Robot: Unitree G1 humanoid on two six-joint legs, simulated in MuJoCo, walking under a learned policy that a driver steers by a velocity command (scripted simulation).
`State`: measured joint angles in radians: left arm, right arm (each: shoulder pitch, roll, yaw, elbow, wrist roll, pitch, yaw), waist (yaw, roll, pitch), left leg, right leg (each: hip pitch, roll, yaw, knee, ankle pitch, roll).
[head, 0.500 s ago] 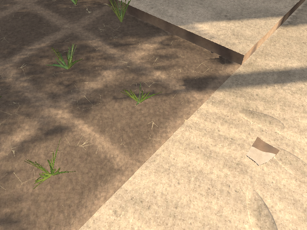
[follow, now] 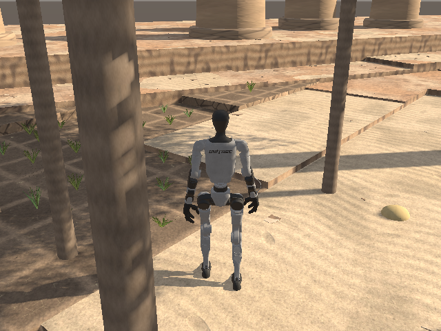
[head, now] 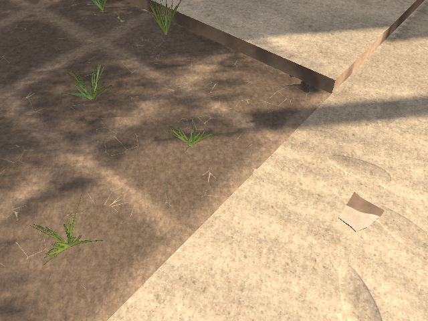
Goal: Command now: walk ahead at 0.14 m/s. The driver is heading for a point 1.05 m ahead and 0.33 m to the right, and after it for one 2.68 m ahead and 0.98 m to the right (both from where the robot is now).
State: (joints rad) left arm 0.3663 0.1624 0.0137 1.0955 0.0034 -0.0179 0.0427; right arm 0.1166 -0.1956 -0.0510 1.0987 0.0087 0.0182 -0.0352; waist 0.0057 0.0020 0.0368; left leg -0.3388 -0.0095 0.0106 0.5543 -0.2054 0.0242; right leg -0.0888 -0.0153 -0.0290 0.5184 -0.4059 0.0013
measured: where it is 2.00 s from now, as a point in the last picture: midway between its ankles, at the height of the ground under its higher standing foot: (314, 205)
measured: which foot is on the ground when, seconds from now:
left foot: down 0.00-0.72, up 0.74-1.00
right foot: down 0.00-0.20, up 0.22-0.68, down 0.70-1.00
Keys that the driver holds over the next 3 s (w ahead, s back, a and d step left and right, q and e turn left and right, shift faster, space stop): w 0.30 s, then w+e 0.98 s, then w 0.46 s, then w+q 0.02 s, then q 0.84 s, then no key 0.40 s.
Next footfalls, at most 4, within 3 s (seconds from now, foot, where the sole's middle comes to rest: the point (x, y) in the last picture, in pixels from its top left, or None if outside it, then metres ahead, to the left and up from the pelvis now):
0.70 right None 0.45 -0.15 -0.77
1.22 left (242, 240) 0.79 -0.06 -0.77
1.72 right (345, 223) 0.86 -0.43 -0.77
2.20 left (305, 169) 1.12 -0.33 -0.77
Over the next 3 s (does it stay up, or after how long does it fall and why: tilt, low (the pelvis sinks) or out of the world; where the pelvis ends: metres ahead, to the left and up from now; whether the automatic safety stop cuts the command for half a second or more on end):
stays up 0.98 -0.40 0.01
